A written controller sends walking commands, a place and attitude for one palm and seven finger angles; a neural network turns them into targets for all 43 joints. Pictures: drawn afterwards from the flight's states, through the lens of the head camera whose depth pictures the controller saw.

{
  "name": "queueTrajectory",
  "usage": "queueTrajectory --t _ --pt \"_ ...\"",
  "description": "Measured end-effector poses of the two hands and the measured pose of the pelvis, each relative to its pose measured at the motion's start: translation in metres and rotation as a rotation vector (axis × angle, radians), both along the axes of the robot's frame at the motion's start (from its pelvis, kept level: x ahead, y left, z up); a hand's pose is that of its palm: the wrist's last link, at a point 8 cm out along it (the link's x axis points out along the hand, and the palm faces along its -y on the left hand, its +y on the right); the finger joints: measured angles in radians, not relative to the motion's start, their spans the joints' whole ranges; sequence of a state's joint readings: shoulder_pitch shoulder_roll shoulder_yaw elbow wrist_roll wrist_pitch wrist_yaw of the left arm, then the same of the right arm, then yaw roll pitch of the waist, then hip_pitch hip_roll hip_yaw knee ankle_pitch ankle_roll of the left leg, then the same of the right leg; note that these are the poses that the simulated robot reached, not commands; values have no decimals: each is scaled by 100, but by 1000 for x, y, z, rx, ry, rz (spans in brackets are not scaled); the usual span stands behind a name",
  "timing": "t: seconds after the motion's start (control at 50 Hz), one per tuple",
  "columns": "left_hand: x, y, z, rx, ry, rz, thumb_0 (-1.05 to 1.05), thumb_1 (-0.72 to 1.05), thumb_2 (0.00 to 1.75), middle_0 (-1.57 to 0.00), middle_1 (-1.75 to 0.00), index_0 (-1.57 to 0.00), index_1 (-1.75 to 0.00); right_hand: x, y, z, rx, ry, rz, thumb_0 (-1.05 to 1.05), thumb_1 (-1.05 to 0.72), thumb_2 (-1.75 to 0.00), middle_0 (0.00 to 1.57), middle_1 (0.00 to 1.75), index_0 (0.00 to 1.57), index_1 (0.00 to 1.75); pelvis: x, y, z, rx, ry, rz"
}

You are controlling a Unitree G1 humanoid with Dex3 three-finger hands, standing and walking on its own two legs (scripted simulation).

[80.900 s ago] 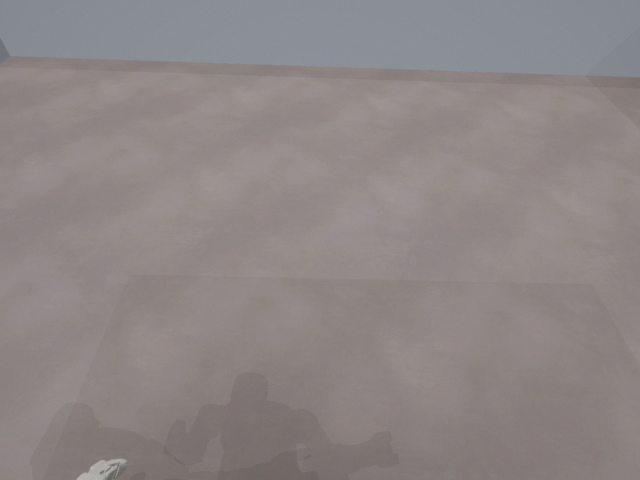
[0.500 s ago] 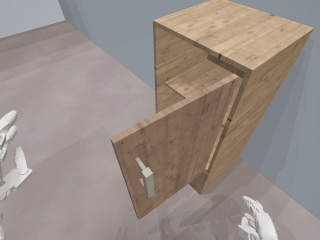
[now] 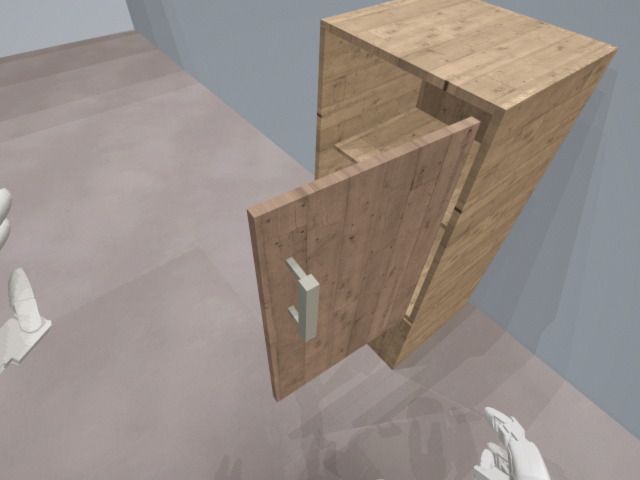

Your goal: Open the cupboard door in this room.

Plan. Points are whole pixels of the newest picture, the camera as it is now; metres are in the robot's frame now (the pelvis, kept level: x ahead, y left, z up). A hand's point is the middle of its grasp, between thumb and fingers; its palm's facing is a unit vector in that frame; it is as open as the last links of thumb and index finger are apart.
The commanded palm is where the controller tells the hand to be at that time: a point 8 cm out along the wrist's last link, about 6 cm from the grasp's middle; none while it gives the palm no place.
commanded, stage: step back with the hand held close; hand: left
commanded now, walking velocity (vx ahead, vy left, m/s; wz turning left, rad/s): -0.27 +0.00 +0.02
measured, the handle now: (300, 300) +0.36 +0.05 +0.00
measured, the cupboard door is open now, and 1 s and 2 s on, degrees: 85 85 85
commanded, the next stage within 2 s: stop stepping back and stand still in 0.66 s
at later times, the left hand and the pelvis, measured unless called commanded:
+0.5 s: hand out of the picture +0.13 +0.28 +0.18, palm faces +0.43 -0.74 -0.52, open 7.4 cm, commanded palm +0.06 +0.32 +0.19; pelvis -0.06 +0.01 +0.00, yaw +4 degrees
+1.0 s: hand out of the picture +0.04 +0.23 +0.20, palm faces +0.35 -0.78 -0.52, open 7.4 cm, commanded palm +0.01 +0.27 +0.19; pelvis -0.15 -0.02 -0.01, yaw -5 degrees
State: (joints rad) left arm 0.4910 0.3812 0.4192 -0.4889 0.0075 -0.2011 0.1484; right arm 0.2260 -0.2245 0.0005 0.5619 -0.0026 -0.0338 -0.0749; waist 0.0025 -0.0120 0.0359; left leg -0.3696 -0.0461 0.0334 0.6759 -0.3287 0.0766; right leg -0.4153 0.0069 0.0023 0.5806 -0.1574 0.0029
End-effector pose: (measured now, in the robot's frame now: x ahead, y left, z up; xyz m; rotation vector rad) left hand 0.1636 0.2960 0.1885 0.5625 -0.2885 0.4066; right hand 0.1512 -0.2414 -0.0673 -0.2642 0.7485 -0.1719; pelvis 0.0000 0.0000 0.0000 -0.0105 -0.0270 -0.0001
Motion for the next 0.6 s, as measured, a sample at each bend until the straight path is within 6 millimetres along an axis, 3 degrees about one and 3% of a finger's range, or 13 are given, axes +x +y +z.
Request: queueTrajectory --t 0.16,0.28,0.42,0.52,0.6 --pt "-23 5 15 111 -54 5 1 88 90 -21 -31 -22 -30 -21 -3 -6 -4 15 -8 2 -90 -90 21 30 20 30 -13 -3 -5 -5 7 27" --pt "-36 1 4 61 -22 7 1 89 90 -21 -31 -21 -30 -26 -4 -10 8 17 11 2 -90 -90 21 30 20 30 -30 -7 -6 -11 13 28" --pt "-56 4 -3 39 -10 -67 1 88 90 -21 -31 -22 -30 -40 0 2 -39 40 18 2 -91 -90 21 30 20 30 -52 2 -4 -19 31 61" --pt "-80 24 16 110 -56 -26 1 88 90 -22 -31 -22 -30 -50 14 10 -55 10 28 2 -91 -90 20 30 20 30 -65 7 1 -80 34 68" --pt "-96 33 29 60 -127 27 1 88 90 -21 -31 -22 -30 -56 29 19 -24 -5 59 2 -91 -90 20 30 20 30 -75 7 11 -99 79 31"
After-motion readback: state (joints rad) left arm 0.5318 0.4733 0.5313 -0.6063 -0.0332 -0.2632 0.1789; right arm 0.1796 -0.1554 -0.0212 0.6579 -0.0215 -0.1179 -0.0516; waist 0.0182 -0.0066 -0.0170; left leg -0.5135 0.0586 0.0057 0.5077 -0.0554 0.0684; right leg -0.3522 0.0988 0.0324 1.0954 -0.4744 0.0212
